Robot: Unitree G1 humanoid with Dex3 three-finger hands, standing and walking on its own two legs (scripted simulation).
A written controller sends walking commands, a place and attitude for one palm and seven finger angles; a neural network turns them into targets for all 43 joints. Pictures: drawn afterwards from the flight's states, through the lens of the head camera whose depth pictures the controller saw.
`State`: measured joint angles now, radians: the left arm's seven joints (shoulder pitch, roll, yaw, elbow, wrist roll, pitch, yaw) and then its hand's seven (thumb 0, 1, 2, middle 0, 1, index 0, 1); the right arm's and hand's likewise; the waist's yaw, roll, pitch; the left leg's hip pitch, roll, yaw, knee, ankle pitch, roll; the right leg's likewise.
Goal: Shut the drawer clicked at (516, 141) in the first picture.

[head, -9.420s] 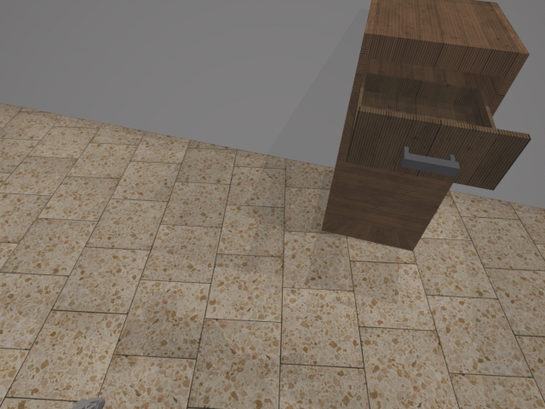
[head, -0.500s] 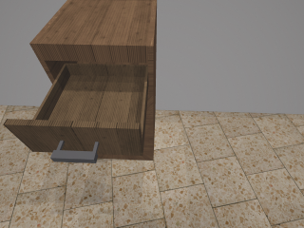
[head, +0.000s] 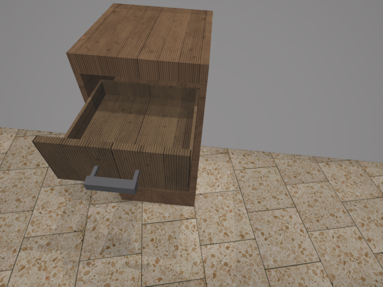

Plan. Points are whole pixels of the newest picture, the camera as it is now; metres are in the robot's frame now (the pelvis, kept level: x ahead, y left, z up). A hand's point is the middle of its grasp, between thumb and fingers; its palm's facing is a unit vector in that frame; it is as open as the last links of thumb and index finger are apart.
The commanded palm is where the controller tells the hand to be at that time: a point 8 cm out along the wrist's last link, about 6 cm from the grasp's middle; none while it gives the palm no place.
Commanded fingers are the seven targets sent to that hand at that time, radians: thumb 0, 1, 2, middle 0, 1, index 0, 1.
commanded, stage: come to a stop and stand still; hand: left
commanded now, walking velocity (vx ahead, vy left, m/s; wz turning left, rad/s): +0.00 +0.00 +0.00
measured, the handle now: (113, 177) +0.36 +0.23 -0.02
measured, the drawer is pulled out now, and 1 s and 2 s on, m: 0.29 0.29 0.29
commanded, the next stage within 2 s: look again from close up in 0.12 s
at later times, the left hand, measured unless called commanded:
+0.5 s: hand out of the picture +0.01 +0.19 -0.17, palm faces +0.02 -0.97 -0.23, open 7.4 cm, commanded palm none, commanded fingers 0.00 0.90 0.90 -0.20 -0.30 -0.20 -0.30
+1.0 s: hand (111, 252) +0.19 +0.18 -0.03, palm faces +0.23 -0.97 -0.08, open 7.1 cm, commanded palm +0.11 +0.23 -0.05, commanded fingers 0.00 0.90 0.90 -0.40 -0.52 -0.40 -0.52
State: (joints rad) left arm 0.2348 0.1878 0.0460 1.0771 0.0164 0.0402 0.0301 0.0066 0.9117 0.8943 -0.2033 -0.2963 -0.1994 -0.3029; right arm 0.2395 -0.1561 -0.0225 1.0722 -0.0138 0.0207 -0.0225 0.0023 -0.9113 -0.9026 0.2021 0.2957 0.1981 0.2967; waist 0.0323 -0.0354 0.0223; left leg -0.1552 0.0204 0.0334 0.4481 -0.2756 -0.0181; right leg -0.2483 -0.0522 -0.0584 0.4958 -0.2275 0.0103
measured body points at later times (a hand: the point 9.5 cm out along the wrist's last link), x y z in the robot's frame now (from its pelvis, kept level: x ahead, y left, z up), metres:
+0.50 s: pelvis +0.01 +0.01 +0.00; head +0.01 -0.01 +0.45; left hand +0.01 +0.24 -0.15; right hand +0.00 -0.20 -0.17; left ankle -0.02 +0.13 -0.74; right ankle +0.02 -0.12 -0.74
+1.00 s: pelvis +0.00 +0.00 -0.01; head +0.01 -0.01 +0.44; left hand +0.17 +0.23 -0.02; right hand +0.10 -0.25 -0.13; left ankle -0.02 +0.13 -0.74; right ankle +0.02 -0.12 -0.74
